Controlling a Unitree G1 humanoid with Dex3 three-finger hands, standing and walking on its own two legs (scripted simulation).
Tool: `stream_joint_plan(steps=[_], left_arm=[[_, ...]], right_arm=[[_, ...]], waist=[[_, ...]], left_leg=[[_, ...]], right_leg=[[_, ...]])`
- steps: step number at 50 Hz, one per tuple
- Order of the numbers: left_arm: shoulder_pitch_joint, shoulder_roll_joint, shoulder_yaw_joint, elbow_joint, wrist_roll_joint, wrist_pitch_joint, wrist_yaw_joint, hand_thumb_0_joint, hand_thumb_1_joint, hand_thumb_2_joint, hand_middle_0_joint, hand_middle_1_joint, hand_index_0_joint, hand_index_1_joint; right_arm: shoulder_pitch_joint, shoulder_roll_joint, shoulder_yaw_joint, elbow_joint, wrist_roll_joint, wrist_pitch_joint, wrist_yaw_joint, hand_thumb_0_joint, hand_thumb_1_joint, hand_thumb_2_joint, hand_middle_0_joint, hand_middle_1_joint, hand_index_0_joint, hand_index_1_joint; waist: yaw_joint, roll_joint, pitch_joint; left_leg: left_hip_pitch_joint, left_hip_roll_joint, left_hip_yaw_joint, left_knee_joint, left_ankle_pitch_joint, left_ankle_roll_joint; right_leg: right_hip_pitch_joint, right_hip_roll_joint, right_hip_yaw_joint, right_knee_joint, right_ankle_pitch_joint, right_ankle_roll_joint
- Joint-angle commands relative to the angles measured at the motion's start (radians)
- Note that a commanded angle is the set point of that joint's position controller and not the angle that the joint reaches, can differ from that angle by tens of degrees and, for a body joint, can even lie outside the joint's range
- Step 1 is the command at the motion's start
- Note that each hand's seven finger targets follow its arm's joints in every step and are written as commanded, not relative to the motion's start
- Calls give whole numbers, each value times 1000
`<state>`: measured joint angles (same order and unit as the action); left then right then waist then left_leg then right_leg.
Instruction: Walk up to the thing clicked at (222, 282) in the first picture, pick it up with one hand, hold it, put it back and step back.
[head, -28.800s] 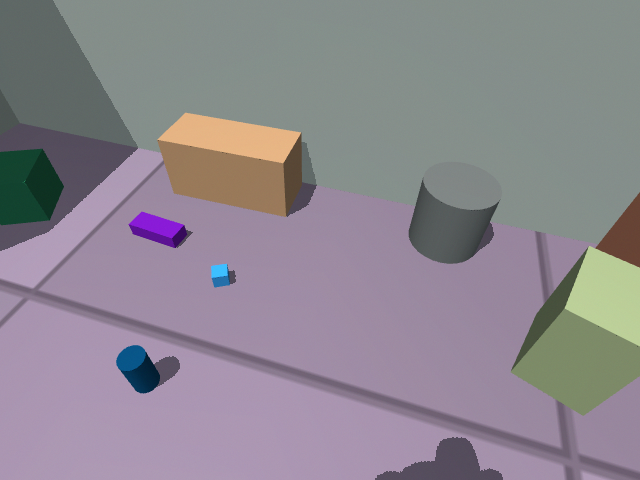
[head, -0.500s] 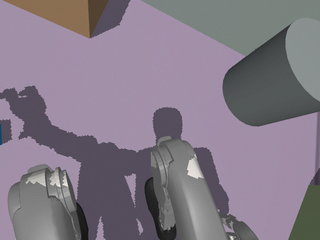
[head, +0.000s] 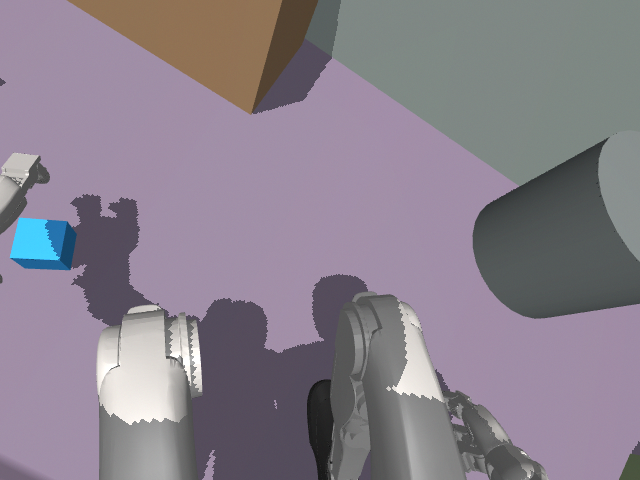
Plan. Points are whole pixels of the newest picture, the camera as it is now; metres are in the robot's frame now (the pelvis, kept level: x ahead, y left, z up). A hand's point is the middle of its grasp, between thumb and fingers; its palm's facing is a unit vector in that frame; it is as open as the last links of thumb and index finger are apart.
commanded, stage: approach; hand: left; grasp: from above
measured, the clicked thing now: (45, 245) +0.44 +0.34 -0.29
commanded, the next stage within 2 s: close in in 0.40 s
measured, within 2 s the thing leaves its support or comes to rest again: neither
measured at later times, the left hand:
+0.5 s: hand (17, 253) +0.40 +0.33 -0.18, palm faces -0.47 -0.08 -0.88, open 13.3 cm
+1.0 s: hand (39, 247) +0.42 +0.32 -0.22, palm faces -0.47 -0.05 -0.88, open 13.7 cm
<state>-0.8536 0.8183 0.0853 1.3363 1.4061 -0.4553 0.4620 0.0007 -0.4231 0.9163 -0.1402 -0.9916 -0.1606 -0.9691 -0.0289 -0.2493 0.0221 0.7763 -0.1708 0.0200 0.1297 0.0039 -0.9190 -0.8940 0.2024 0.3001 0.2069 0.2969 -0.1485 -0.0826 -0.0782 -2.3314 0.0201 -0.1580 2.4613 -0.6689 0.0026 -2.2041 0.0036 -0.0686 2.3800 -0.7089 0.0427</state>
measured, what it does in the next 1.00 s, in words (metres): stands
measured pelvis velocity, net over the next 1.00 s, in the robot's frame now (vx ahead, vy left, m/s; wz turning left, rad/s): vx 0.00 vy -0.01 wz -0.04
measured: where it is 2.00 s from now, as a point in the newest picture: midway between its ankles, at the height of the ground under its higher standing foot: outside the picture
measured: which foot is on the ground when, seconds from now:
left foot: down 0.00-1.00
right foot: down 0.00-1.00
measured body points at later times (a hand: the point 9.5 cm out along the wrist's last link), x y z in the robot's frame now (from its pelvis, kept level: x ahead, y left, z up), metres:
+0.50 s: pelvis +0.00 -0.01 -0.01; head +0.24 +0.08 +0.36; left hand +0.42 +0.33 -0.13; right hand +0.03 -0.29 -0.10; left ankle +0.08 +0.13 -0.28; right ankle +0.10 -0.13 -0.28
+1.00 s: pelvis +0.00 -0.01 -0.02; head +0.24 +0.09 +0.35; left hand +0.44 +0.32 -0.17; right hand +0.10 -0.28 -0.12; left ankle +0.08 +0.13 -0.28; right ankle +0.10 -0.13 -0.28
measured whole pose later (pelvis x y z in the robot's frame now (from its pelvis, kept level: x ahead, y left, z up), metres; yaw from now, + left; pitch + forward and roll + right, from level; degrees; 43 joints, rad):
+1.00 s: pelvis +0.00 -0.01 -0.02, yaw -2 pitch +28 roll -9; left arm -0.90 0.93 0.15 1.60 1.44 -0.43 0.55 0.00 -0.44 0.95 -0.11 -0.98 -0.12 -0.97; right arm 0.01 -0.26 0.14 0.78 -0.28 -0.06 0.16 0.00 -0.91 -0.90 0.20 0.30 0.21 0.30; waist -0.26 -0.11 0.03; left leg -2.37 0.02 -0.22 2.55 -0.69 -0.03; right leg -2.26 0.03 -0.10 2.45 -0.70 0.05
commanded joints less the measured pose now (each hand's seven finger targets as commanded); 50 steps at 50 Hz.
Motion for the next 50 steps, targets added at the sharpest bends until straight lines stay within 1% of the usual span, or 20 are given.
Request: stream_joint_plan(steps=[1, 3, 7, 10, 12, 14, 19, 20, 23, 25, 28, 30, 33, 39, 41, 42, 44, 46, 48, 50], left_arm=[[-445, 259, 17, 48, 1, 106, 38, 0, -471, 945, -101, -1040, -122, -1018], [-447, 252, -9, 108, -5, 135, 7, 0, -462, 944, -91, -1063, -119, -1033], [-342, 299, -9, 157, -46, 164, -84, 0, -438, 906, -117, -1014, -145, -983], [-258, 381, 35, 105, -94, 134, -152, 0, -387, 859, -167, -972, -197, -938], [-218, 426, 84, 52, -130, 88, -173, 0, -355, 842, -188, -953, -221, -918], [-176, 462, 127, -3, -142, 28, -177, 0, -368, 833, -180, -943, -212, -908], [-167, 514, 225, -198, -136, -120, -101, 0, -400, 866, -177, -913, -192, -894], [-149, 485, 221, -189, -131, -136, -77, 0, -387, 870, -182, -896, -196, -880], [-134, 471, 238, -222, -92, -148, 5, 0, -348, 869, -210, -883, -222, -867], [-177, 456, 236, -231, -69, -131, 46, 0, -349, 850, -189, -903, -214, -876], [-231, 327, 123, -58, -30, -80, 67, 0, -388, 884, -143, -952, -169, -923], [-284, 319, 96, 0, -5, -49, 74, 0, -397, 925, -149, -918, -156, -908], [-307, 295, 55, 103, -2, -10, 83, 0, -385, 985, -150, -971, -158, -960], [-327, 344, 53, 173, 19, 25, 83, 0, -433, 939, -102, -985, -121, -964], [-328, 374, 80, 170, 15, 27, 95, 0, -461, 957, -90, -985, -103, -969], [-329, 361, 65, 166, 17, 29, 95, 0, -466, 958, -85, -989, -99, -972], [-325, 383, 85, 153, -1, 25, 112, 0, -466, 950, -83, -988, -98, -970], [-314, 419, 103, 126, 12, 27, 123, 0, -487, 955, -74, -986, -86, -970], [-292, 412, 101, 150, 10, 37, 128, 0, -486, 953, -75, -986, -88, -971], [-289, 416, 114, 125, -8, 41, 138, 0, -516, 984, -70, -963, -71, -960]], right_arm=[[226, -262, -51, 13, 10, -2, -24, 0, -917, -900, 200, 300, 200, 300], [235, -263, -26, 0, 8, -13, -23, 0, -913, -898, 200, 300, 200, 300], [229, -271, -4, -39, 8, -31, -20, 0, -915, -897, 200, 300, 200, 300], [227, -274, 10, -74, 1, -21, -16, 0, -918, -898, 199, 300, 199, 300], [234, -280, 19, -82, -6, -10, -15, 0, -917, -897, 200, 300, 199, 300], [233, -284, 30, -89, -18, 3, -15, 0, -915, -897, 200, 300, 199, 300], [239, -302, 25, -86, -38, 29, -14, 0, -909, -895, 200, 300, 199, 300], [246, -303, 16, -80, -42, 29, -14, 0, -904, -893, 200, 300, 199, 300], [255, -294, -11, -64, -46, 18, -12, 0, -901, -892, 200, 299, 200, 299], [255, -295, -29, -51, -53, 12, -10, 0, -904, -894, 199, 299, 199, 300], [262, -282, -28, -15, -56, -4, -10, 0, -904, -894, 200, 300, 200, 300], [276, -286, -25, 10, -57, -15, -11, 0, -898, -897, 200, 300, 200, 300], [256, -290, -13, 23, -61, -35, -7, 0, -898, -897, 200, 300, 200, 300], [219, -287, 12, 15, -73, -63, 2, 0, -904, -899, 199, 300, 199, 300], [206, -290, 16, 1, -81, -69, 3, 0, -904, -899, 199, 300, 199, 300], [201, -292, 21, -8, -87, -74, 7, 0, -904, -899, 199, 300, 199, 300], [191, -294, 24, -2, -95, -76, 6, 0, -904, -899, 199, 300, 199, 300], [198, -296, 31, -5, -100, -76, 6, 0, -905, -900, 199, 300, 199, 300], [207, -296, 42, -9, -112, -81, 14, 0, -904, -900, 199, 300, 199, 300], [202, -304, 40, 0, -113, -83, 16, 0, -903, -899, 199, 300, 199, 300]], waist=[[-77, 412, -525], [-99, 360, -489], [-86, 297, -493], [-55, 278, -542], [-41, 271, -574], [-28, 291, -593], [-3, 391, -659], [-17, 392, -638], [-12, 418, -640], [-19, 450, -640], [-76, 381, -495], [-86, 371, -472], [-92, 340, -462], [-95, 356, -474], [-91, 360, -509], [-101, 366, -509], [-91, 364, -519], [-80, 401, -558], [-95, 413, -541], [-87, 415, -566]], left_leg=[[578, -14, 70, -303, 80, 11], [509, -21, 81, -287, 69, 25], [457, -32, 98, -267, 92, 42], [431, -33, 110, -253, 132, 46], [445, -29, 103, -245, 156, 43], [448, -27, 99, -234, 164, 36], [554, -13, 78, -189, 240, 25], [563, -12, 69, -186, 236, 22], [595, -2, 75, -199, 208, 17], [597, -2, 80, -220, 169, 10], [511, -4, 81, -223, 78, 9], [508, -11, 76, -227, 62, 7], [482, -15, 74, -214, 69, 13], [474, -20, 82, -191, 108, 20], [488, -16, 78, -185, 122, 18], [502, -15, 80, -177, 130, 19], [471, -15, 79, -174, 123, 18], [496, -12, 84, -168, 158, 17], [501, -10, 81, -161, 171, 17], [515, -10, 73, -164, 178, 16]], right_leg=[[57, 33, -106, -228, 154, -73], [90, 34, -99, -243, 151, -71], [189, 33, -83, -258, 177, -66], [305, 37, -71, -263, 211, -57], [344, 40, -76, -257, 223, -55], [369, 46, -78, -252, 222, -57], [341, 52, -75, -224, 265, -71], [312, 52, -73, -219, 257, -74], [260, 52, -68, -218, 227, -76], [211, 50, -83, -217, 189, -80], [117, 52, -106, -229, 126, -79], [94, 49, -115, -221, 117, -78], [103, 50, -122, -215, 130, -72], [157, 51, -111, -190, 174, -65], [170, 55, -116, -177, 186, -67], [174, 54, -119, -171, 195, -64], [190, 58, -116, -183, 188, -65], [225, 60, -107, -177, 221, -64], [227, 61, -115, -159, 237, -61], [222, 63, -124, -157, 235, -63]])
